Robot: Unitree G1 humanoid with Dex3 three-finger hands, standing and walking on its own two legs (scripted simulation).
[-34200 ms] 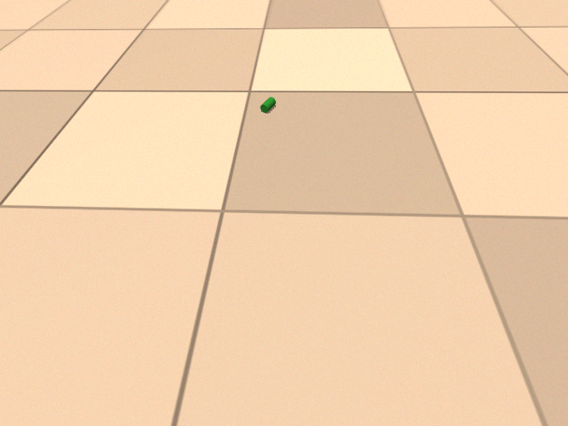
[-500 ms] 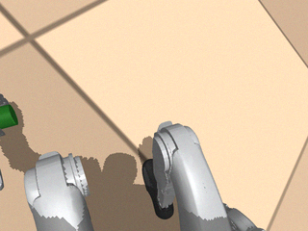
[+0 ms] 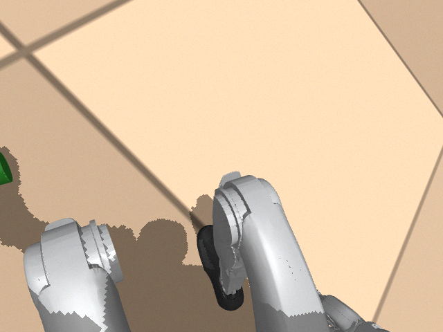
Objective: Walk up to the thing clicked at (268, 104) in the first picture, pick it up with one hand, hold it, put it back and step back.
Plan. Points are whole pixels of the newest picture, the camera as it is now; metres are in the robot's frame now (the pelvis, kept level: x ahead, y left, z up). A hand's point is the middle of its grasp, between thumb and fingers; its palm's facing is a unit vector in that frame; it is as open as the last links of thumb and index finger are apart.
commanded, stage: open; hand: left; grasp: from above
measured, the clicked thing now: out of the picture +0.42 +0.33 -0.26
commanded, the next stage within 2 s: withdraw in 0.98 s
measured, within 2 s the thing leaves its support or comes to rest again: neither
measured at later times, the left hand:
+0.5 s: hand out of the picture +0.42 +0.32 -0.24, palm faces -0.42 -0.17 -0.89, open 11.1 cm
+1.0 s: hand out of the picture +0.42 +0.32 -0.24, palm faces -0.43 -0.17 -0.89, open 13.3 cm
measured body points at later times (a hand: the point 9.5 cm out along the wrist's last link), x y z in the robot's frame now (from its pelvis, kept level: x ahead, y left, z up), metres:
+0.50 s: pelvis +0.00 +0.00 +0.00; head +0.25 +0.13 +0.35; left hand +0.44 +0.33 -0.19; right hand +0.07 -0.26 -0.05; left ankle +0.06 +0.12 -0.25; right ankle +0.12 -0.13 -0.25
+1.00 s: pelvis +0.00 +0.00 +0.00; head +0.25 +0.13 +0.35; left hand +0.43 +0.32 -0.19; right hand +0.06 -0.26 -0.05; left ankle +0.06 +0.12 -0.25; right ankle +0.12 -0.13 -0.25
